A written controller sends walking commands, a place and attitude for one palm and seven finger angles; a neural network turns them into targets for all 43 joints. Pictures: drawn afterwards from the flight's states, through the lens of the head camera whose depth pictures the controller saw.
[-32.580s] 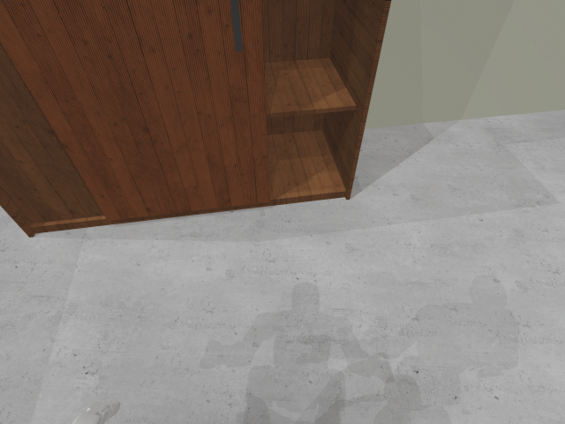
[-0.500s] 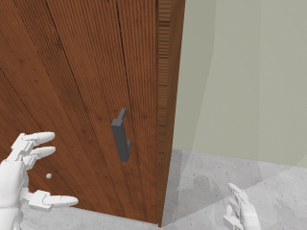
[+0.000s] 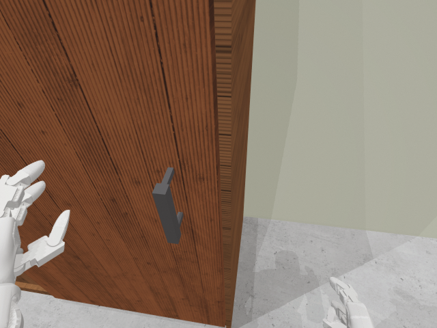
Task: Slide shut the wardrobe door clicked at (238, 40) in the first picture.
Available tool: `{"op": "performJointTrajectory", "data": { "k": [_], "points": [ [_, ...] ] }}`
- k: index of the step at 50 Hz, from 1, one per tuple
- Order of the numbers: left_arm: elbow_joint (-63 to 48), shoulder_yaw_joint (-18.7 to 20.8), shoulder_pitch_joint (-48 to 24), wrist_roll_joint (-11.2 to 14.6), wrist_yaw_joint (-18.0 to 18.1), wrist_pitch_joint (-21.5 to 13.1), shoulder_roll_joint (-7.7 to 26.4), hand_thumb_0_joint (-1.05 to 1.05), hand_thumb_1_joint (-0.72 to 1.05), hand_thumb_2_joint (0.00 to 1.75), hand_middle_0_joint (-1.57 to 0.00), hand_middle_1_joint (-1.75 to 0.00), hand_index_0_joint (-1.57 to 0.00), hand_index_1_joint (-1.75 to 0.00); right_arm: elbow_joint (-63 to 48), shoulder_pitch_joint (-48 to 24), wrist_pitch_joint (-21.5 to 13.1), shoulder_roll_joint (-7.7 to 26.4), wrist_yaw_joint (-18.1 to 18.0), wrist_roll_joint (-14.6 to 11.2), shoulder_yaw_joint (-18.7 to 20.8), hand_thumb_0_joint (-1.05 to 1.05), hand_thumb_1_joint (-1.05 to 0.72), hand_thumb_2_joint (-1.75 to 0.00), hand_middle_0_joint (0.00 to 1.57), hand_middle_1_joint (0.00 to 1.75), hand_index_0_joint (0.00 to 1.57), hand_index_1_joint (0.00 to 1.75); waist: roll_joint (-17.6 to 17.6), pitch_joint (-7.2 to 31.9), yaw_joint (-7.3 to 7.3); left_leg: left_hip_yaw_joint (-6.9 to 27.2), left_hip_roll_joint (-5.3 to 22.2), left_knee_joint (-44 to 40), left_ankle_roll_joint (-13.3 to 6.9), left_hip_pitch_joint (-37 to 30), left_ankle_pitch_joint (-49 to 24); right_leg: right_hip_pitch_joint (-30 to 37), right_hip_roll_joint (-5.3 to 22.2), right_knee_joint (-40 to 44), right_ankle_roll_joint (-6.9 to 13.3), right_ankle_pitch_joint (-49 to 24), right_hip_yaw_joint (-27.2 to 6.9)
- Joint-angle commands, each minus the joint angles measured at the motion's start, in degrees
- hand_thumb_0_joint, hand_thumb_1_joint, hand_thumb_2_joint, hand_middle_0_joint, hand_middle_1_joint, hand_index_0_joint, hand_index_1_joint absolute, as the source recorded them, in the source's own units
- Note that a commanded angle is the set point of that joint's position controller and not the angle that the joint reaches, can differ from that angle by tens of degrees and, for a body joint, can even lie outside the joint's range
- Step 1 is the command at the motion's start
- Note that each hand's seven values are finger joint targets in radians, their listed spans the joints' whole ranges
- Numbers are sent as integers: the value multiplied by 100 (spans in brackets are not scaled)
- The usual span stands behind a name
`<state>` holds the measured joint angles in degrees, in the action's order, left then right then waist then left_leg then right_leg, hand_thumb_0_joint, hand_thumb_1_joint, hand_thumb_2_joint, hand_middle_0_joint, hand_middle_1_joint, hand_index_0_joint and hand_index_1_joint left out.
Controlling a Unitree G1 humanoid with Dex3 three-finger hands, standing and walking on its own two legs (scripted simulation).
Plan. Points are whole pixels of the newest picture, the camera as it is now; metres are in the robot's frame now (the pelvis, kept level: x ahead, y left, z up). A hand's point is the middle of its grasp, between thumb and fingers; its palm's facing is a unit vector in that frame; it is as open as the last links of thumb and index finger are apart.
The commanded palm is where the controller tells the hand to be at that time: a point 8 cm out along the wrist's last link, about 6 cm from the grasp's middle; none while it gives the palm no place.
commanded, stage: draw the hand back to the body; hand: left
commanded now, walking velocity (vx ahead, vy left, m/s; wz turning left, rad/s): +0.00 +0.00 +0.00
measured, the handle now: (171, 206) +0.30 +0.13 +0.10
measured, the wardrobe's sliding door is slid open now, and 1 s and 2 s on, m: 0.00 0.00 0.00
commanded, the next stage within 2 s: step back with the hand held close in 0.40 s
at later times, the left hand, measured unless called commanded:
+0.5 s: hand (46, 234) +0.18 +0.27 +0.17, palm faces +0.47 -0.79 -0.39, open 7.4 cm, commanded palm +0.14 +0.30 +0.18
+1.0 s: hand (20, 253) +0.15 +0.28 +0.16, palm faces +0.39 -0.77 -0.51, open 7.4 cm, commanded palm +0.10 +0.31 +0.18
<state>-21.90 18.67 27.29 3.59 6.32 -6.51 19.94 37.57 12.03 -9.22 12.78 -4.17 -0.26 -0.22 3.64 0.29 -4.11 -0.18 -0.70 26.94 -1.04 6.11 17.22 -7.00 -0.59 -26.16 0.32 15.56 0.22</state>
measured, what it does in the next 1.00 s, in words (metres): shifts its weight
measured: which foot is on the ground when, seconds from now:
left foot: down 0.00-1.00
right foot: down 0.00-1.00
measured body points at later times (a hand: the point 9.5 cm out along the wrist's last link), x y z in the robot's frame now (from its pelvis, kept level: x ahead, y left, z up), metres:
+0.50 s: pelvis +0.00 +0.00 +0.00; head -0.03 -0.02 +0.45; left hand +0.15 +0.30 +0.19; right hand +0.19 -0.22 -0.08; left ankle -0.03 +0.11 -0.74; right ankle -0.01 -0.12 -0.74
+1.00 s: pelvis -0.06 +0.02 +0.00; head -0.04 +0.03 +0.45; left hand +0.13 +0.32 +0.19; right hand +0.11 -0.23 -0.08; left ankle -0.03 +0.11 -0.74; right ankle -0.01 -0.12 -0.74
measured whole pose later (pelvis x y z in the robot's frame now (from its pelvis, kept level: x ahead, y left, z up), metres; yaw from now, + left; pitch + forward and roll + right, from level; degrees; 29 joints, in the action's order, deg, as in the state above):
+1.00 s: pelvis -0.06 +0.02 +0.00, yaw -2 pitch +0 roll +0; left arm -28.0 25.5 30.8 2.1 7.3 -11.4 25.8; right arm 31.4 11.4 -0.6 12.4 -4.2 -0.3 0.7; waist -0.8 -1.9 -1.4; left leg -2.9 -1.3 29.4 -2.9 15.9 13.3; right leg -17.2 0.0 -27.8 -1.4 10.3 -2.3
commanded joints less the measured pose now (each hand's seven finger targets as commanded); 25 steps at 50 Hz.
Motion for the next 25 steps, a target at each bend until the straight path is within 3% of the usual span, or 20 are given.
{"op": "performJointTrajectory", "data": {
  "k": [1,3,7,10,13,15,18,25],
  "points": [
    [-1263,864,-804,28,145,-394,1212,0,90,90,-20,-30,-20,-30,-923,-730,-263,591,-20,2,193,0,-90,-90,20,30,20,30,-11,267,-7,39,204,-406,28,17,-1736,79,165,412,99,-1301,31],
    [-1046,760,-515,45,114,-378,1036,0,90,90,-20,-30,-20,-30,-939,-705,-230,555,5,-9,200,0,-90,-90,20,30,20,30,-165,246,-11,12,213,-407,13,3,-1772,58,151,428,77,-1354,42],
    [-961,677,-429,52,79,-342,953,0,90,90,-20,-30,-20,-30,-923,-719,-142,578,38,10,211,0,-90,-90,20,30,20,30,-87,241,-9,-10,217,-412,14,-24,-1902,87,164,454,70,-1485,36],
    [-1250,696,-595,31,83,-343,1047,0,90,90,-20,-30,-20,-30,-965,-743,-136,580,42,11,226,0,-90,-90,20,30,20,30,3,434,-11,-14,207,-403,10,-110,-2013,181,165,441,66,-1588,18],
    [-1350,711,-666,18,107,-342,1094,0,90,90,-20,-30,-20,-30,-971,-765,-132,564,33,14,210,0,-90,-90,20,30,20,30,140,387,-7,4,208,-429,26,-144,-1944,147,153,491,77,-1485,22],
    [-1323,803,-608,26,123,-340,1173,0,90,90,-20,-30,-20,-30,-971,-770,-150,560,15,32,209,0,-90,-90,20,30,20,30,-5,463,-34,-5,193,-436,7,-144,-1912,207,155,502,70,-1524,16],
    [-1342,781,-556,22,129,-343,1125,0,90,90,-20,-30,-20,-30,-961,-754,-138,545,20,25,207,0,-90,-90,20,30,20,30,73,426,-25,-11,199,-433,22,-164,-1989,207,149,508,83,-1567,22],
    [-1027,724,-519,42,89,-314,1030,0,90,90,-20,-30,-20,-30,-943,-801,-62,559,28,9,230,0,-90,-90,20,30,20,30,-171,150,-9,-36,211,-508,-6,-63,-1644,66,141,626,64,-1248,12]
  ]
}}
